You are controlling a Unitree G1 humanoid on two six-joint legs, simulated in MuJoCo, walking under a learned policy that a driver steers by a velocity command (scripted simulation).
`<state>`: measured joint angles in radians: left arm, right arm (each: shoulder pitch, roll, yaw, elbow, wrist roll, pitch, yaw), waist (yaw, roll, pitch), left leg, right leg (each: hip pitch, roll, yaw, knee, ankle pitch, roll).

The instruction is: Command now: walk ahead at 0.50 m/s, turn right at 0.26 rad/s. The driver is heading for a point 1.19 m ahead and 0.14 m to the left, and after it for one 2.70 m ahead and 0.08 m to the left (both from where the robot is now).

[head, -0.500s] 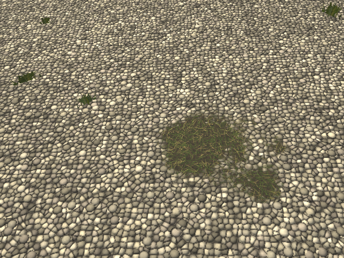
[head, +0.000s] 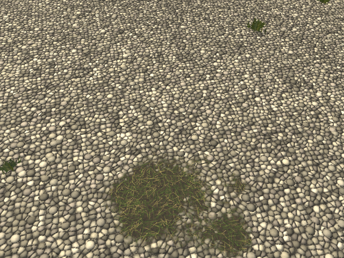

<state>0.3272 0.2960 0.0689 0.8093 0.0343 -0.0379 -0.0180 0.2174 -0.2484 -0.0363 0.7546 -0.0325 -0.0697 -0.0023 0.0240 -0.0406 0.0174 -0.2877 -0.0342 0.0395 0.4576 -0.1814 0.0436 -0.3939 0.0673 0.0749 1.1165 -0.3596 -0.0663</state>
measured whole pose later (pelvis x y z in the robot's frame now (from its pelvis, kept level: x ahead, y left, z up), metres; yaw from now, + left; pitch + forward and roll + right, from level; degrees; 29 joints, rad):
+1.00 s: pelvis +0.51 +0.01 -0.01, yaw +13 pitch +1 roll +0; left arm 0.30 0.24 0.03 0.88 0.02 -0.08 0.00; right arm 0.19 -0.27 -0.07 0.81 -0.02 -0.02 0.02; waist 0.01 -0.01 0.06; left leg -0.36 -0.11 0.07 0.54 -0.19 0.12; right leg -0.32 -0.03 -0.04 1.23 -0.36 -0.02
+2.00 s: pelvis +1.03 +0.17 -0.01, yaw +20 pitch +1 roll -1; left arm 0.45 0.23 0.03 0.98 0.00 -0.06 0.00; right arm 0.03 -0.23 -0.01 0.77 -0.05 -0.08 0.01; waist 0.07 0.00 0.05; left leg -0.43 0.01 0.07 0.55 -0.13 0.07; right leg -0.08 0.03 0.01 0.69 -0.44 -0.05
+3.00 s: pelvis +1.55 +0.23 -0.01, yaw -13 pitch +2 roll -1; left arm 0.45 0.28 0.07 0.90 0.01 -0.05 0.01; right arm 0.02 -0.25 -0.02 0.72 -0.03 -0.04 0.03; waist 0.10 0.03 0.04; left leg -0.55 0.03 -0.01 0.57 -0.07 -0.01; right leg 0.06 0.13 0.19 0.30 -0.37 -0.10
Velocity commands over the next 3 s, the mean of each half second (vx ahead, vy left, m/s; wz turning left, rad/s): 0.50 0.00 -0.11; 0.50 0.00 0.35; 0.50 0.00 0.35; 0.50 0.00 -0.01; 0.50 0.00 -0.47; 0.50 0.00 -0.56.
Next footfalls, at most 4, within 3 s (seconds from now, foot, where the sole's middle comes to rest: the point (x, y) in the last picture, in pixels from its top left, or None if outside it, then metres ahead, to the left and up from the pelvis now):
0.34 right None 0.31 -0.13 -0.77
0.88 left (159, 230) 0.60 0.07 -0.77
1.42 right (177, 159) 0.95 0.01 -0.77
1.96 left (119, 128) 1.12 0.30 -0.77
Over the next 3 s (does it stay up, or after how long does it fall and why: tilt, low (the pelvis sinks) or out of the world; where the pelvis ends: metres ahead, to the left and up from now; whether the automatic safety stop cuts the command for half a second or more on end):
stays up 1.55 0.23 -0.01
